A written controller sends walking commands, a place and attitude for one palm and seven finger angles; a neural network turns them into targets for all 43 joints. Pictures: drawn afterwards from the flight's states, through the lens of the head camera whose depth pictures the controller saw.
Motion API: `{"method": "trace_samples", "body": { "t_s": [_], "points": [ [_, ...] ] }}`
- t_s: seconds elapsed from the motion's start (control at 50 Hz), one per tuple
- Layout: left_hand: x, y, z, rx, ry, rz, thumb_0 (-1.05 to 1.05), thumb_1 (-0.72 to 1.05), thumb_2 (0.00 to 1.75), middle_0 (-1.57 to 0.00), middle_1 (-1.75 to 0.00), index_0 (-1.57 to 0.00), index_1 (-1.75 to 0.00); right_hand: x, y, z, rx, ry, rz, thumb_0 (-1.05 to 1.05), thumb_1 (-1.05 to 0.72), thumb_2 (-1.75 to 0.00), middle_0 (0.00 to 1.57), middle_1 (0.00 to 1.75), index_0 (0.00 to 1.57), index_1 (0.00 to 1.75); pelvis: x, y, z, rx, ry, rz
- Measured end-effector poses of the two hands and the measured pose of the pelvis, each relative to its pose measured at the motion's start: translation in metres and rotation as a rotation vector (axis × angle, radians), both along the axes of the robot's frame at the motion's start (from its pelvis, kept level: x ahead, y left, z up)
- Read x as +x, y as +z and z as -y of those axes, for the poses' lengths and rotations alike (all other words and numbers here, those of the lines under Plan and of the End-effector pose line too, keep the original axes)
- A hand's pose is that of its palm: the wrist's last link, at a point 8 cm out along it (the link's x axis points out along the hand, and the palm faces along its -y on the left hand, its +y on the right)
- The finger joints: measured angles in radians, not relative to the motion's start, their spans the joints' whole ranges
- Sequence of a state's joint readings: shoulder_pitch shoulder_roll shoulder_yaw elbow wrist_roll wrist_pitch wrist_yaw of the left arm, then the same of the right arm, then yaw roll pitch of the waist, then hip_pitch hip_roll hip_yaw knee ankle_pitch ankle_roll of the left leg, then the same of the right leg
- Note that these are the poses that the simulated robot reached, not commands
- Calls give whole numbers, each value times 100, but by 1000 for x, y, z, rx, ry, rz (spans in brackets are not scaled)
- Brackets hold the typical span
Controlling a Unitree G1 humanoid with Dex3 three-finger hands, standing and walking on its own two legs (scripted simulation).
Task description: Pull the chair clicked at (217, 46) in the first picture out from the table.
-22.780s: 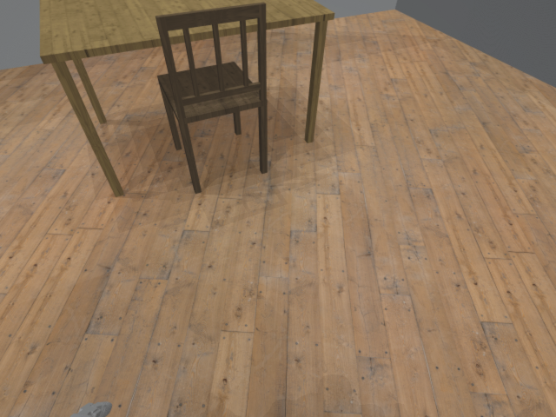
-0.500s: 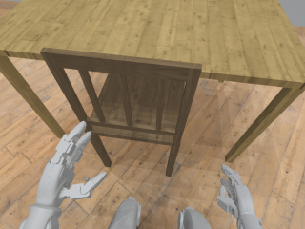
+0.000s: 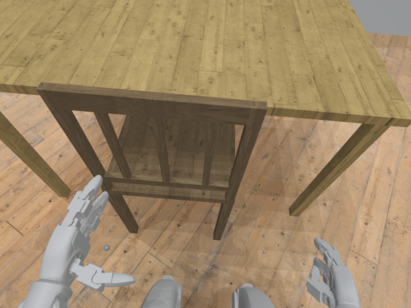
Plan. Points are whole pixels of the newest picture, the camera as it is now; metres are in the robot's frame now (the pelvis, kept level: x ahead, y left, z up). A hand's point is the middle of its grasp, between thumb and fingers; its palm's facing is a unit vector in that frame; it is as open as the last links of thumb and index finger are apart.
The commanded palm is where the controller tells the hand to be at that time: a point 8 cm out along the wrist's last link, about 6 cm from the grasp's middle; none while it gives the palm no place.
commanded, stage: raise the hand toward the chair's back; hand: left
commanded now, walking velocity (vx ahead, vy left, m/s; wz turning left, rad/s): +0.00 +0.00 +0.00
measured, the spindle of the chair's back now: (162, 152) +0.45 +0.12 -0.02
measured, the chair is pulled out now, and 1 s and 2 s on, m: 0.00 0.00 0.00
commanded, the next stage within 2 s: aim the fingers beside a spindle in 0.94 s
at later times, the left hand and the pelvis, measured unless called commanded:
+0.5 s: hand (82, 226) +0.25 +0.22 +0.06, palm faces -0.01 -1.00 -0.07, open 16.9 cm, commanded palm +0.22 +0.27 +0.06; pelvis +0.00 +0.00 +0.01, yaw +1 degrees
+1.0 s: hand (93, 228) +0.24 +0.20 +0.06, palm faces -0.03 -1.00 -0.06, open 16.9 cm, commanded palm +0.22 +0.26 +0.06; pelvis +0.01 -0.01 +0.01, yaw +1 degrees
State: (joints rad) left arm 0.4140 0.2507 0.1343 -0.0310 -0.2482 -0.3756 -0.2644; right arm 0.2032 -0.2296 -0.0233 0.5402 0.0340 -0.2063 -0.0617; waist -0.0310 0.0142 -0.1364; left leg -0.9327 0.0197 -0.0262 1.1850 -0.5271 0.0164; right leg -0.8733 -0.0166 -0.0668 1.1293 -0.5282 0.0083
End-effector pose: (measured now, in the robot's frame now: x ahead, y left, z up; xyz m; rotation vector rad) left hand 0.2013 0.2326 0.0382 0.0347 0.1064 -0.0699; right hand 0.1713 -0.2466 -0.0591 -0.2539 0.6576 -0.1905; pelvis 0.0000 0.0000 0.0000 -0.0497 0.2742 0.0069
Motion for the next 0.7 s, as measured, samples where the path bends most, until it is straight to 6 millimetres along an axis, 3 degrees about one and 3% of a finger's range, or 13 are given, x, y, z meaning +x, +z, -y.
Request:
{"method": "trace_samples", "body": {
  "t_s": [0.12, 0.26, 0.42, 0.48, 0.58, 0.7],
  "points": [
    [4, 26, -22, 33, 110, 112, 0, -39, 35, -7, -10, -8, -10, 21, 9, -23, 36, 70, 36, 2, -91, -89, 20, 30, 20, 30, 4, 5, -3, -6, 13, 6],
    [8, 5, -18, 25, 4, -22, -1, -47, 32, -6, -9, -6, -9, 22, 6, -34, 53, 101, 23, 1, -91, -89, 21, 30, 20, 30, 4, 6, -6, -9, 15, 11],
    [16, 33, -37, 48, 82, 109, -1, -49, 31, -6, -8, -7, -8, 1, 2, -25, 39, 73, -38, 1, -91, -89, 21, 30, 20, 30, 4, 9, -5, -8, 15, 18],
    [22, 26, -41, 46, 72, 80, -1, -50, 30, -6, -8, -6, -8, -7, -2, -19, 33, 62, -63, 2, -91, -89, 21, 30, 20, 30, 2, 9, -5, -8, 17, 16],
    [24, 10, -29, 14, 2, -30, -1, -50, 30, -5, -8, -6, -8, -18, 1, -8, 20, 24, -73, 2, -91, -89, 21, 30, 20, 30, 2, 12, -4, -5, 9, 16],
    [22, 25, -26, 24, 40, 62, -1, -50, 30, -6, -8, -6, -8, -21, 7, 0, 3, 10, -62, 2, -91, -89, 21, 30, 20, 30, 4, 14, -1, -1, 6, 18]
  ]
}}
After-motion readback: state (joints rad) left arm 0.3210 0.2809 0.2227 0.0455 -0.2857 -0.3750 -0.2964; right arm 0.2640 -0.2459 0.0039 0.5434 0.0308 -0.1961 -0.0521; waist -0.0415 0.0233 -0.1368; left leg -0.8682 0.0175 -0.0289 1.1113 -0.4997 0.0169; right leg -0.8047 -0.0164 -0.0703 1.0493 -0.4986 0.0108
